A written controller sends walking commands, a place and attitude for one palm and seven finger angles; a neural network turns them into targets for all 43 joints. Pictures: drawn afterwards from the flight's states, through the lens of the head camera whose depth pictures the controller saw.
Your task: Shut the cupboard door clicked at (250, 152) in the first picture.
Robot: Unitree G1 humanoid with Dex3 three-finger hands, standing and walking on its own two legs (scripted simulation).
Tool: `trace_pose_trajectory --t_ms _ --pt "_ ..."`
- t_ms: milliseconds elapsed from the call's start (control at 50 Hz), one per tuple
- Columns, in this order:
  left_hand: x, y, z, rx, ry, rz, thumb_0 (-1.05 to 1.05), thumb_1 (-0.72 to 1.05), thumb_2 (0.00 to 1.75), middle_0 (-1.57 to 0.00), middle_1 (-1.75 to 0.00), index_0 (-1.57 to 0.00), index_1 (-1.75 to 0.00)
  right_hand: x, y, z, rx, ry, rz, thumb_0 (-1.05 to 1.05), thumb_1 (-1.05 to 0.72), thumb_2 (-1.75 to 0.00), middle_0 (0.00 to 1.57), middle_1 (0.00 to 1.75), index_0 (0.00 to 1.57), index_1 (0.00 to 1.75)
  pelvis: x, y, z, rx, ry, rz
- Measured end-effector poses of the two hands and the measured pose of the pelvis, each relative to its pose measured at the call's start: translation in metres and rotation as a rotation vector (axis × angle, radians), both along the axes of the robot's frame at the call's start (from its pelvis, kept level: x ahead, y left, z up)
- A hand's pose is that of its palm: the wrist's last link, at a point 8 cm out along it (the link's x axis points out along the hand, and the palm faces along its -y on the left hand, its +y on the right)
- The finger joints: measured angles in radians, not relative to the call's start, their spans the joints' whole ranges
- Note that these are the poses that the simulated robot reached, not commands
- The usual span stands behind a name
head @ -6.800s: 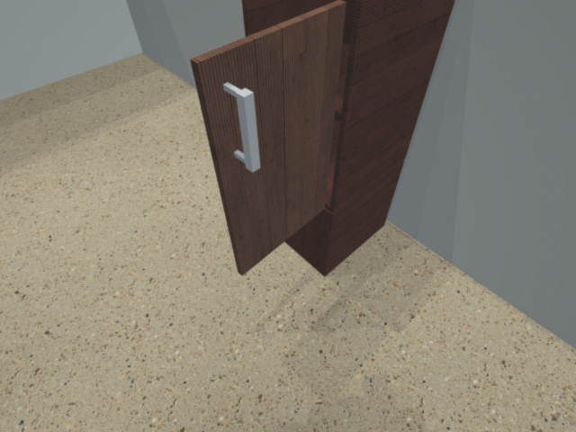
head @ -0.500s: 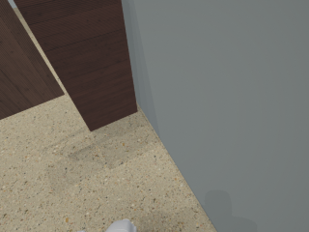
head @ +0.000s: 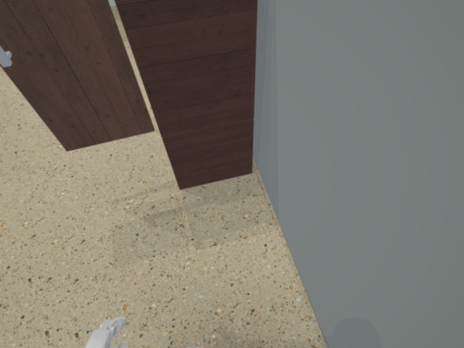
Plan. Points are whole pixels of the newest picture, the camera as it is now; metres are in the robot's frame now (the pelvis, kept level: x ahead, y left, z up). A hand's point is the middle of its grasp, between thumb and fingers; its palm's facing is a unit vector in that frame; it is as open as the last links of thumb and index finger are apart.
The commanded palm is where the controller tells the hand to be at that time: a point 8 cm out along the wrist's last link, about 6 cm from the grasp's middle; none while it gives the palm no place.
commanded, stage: turn to face it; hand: left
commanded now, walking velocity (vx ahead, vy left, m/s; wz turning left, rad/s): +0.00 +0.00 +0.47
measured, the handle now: out of the picture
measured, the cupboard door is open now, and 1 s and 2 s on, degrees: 93 93 93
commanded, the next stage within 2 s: take the last steps up to it in 0.28 s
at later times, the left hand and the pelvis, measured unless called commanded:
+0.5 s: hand out of the picture -0.04 +0.21 -0.18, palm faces +0.29 -0.93 -0.23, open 7.4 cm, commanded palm none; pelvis +0.00 +0.01 +0.00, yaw +14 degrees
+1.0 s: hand out of the picture +0.03 +0.21 -0.14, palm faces +0.39 -0.90 -0.21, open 7.3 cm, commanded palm none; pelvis +0.10 +0.04 +0.02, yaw +20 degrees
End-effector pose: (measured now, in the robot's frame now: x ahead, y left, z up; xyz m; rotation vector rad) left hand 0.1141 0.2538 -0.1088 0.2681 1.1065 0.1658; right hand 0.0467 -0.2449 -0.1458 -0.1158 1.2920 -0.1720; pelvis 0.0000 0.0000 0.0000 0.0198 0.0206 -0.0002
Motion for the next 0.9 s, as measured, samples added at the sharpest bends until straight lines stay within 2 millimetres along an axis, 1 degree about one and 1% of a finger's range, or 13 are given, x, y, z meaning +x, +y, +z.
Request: trace_pose_trajectory --t_ms 40,120,240,320,420,480,520,580,620,700,780,840,900 --pt "-0.007 -0.01 0.004 0.008 -0.01 0.013 0.01 0.9 0.9 -0.2 -0.3 -0.19 -0.3 0.002 -0.008 -0.005 0.01 0.014 0.01 0.0 -0.91 -0.9 0.2 0.3 0.2 0.3 -0.001 -0.007 0.0 -0.001 -0.012 0.029" --pt "-0.032 -0.025 0.01 -0.003 0.014 0.071 0.01 0.9 0.9 -0.2 -0.3 -0.2 -0.3 0.013 -0.02 -0.001 0.015 0.034 0.053 0.0 -0.91 -0.9 0.2 0.3 0.2 0.3 0.0 -0.015 0.008 0.014 -0.024 0.084" --pt "-0.073 -0.035 0.004 -0.038 0.075 0.175 0.01 0.91 0.9 -0.2 -0.3 -0.2 -0.3 0.04 -0.021 0.011 0.002 0.031 0.134 0.0 -0.91 -0.9 0.2 0.3 0.2 0.3 0.003 -0.021 0.014 0.027 -0.017 0.154" --pt "-0.106 -0.027 -0.005 -0.053 0.117 0.246 0.0 0.92 0.9 -0.21 -0.3 -0.2 -0.3 0.066 -0.007 0.015 -0.015 0.01 0.212 0.0 -0.91 -0.9 0.2 0.3 0.19 0.3 0.003 -0.016 0.012 0.024 -0.015 0.192" --pt "-0.154 -0.008 -0.029 -0.088 0.201 0.336 0.01 0.91 0.9 -0.2 -0.3 -0.2 -0.3 0.102 0.025 0.017 -0.042 -0.076 0.306 0.0 -0.91 -0.9 0.2 0.3 0.19 0.3 0.002 0.002 0.0 -0.012 -0.014 0.231" --pt "-0.172 0.001 -0.036 -0.1 0.259 0.371 0.01 0.91 0.9 -0.2 -0.3 -0.2 -0.3 0.111 0.043 0.022 -0.048 -0.112 0.345 0.0 -0.91 -0.9 0.2 0.3 0.2 0.3 0.0 0.009 -0.001 -0.002 -0.02 0.237" --pt "-0.173 0.005 -0.033 -0.107 0.273 0.377 0.01 0.91 0.9 -0.2 -0.3 -0.19 -0.3 0.11 0.05 0.025 -0.046 -0.122 0.354 0.0 -0.91 -0.9 0.2 0.3 0.2 0.3 0.002 0.013 0.002 -0.008 -0.019 0.242" --pt "-0.162 0.01 -0.024 -0.114 0.242 0.378 0.01 0.91 0.9 -0.2 -0.3 -0.19 -0.3 0.101 0.057 0.026 -0.033 -0.106 0.355 0.0 -0.91 -0.9 0.2 0.3 0.2 0.3 0.007 0.018 0.009 -0.016 -0.021 0.254" --pt "-0.149 0.011 -0.018 -0.114 0.205 0.374 0.01 0.91 0.9 -0.2 -0.3 -0.19 -0.3 0.093 0.058 0.024 -0.021 -0.078 0.351 0.0 -0.91 -0.9 0.2 0.3 0.2 0.3 0.011 0.02 0.011 -0.017 -0.022 0.262" --pt "-0.114 0.012 -0.01 -0.103 0.137 0.349 0.01 0.91 0.9 -0.2 -0.3 -0.19 -0.3 0.076 0.049 0.014 -0.007 -0.003 0.326 0.0 -0.92 -0.9 0.2 0.3 0.2 0.3 0.024 0.02 0.011 -0.008 -0.026 0.27" --pt "-0.082 0.01 -0.013 -0.073 0.065 0.332 0.01 0.91 0.9 -0.2 -0.3 -0.19 -0.3 0.065 0.036 -0.007 0.013 0.082 0.301 0.0 -0.92 -0.9 0.2 0.3 0.2 0.3 0.044 0.015 -0.001 0.016 -0.028 0.282" --pt "-0.077 0.004 -0.011 -0.071 0.046 0.376 0.01 0.9 0.9 -0.2 -0.3 -0.2 -0.3 0.07 0.032 -0.011 0.01 0.149 0.324 0.0 -0.91 -0.9 0.2 0.3 0.2 0.3 0.055 0.017 -0.002 0.002 -0.046 0.322" --pt "-0.085 -0.001 -0.007 -0.084 0.094 0.416 0.01 0.91 0.9 -0.2 -0.3 -0.2 -0.3 0.09 0.038 -0.001 0.007 0.157 0.331 0.01 -0.91 -0.9 0.2 0.3 0.2 0.3 0.069 0.024 0.008 0.005 -0.038 0.333"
